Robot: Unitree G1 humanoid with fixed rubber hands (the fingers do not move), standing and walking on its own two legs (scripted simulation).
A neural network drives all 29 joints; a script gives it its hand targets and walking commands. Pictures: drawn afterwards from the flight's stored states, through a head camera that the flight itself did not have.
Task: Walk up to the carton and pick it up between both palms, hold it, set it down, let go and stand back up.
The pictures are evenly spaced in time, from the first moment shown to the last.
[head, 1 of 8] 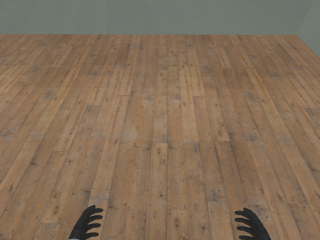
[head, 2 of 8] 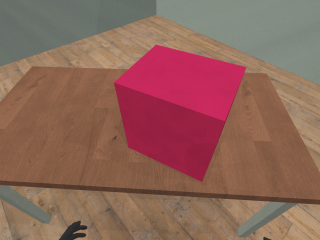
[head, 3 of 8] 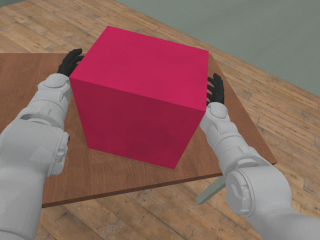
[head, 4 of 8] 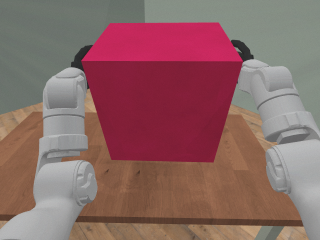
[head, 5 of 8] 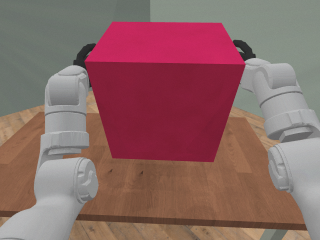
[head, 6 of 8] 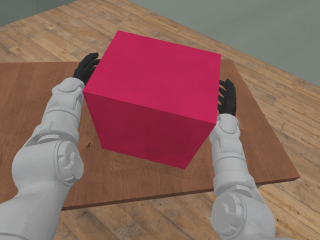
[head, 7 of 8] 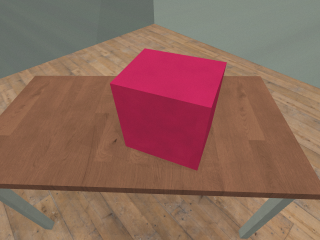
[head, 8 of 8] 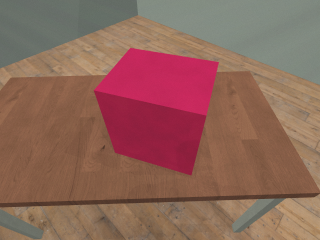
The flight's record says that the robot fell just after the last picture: no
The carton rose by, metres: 0.31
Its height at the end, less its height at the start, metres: +0.00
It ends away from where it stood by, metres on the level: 0.03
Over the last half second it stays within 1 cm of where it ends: yes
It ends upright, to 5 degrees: yes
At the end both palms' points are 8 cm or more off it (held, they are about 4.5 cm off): yes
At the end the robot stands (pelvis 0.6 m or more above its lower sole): yes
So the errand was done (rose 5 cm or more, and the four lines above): yes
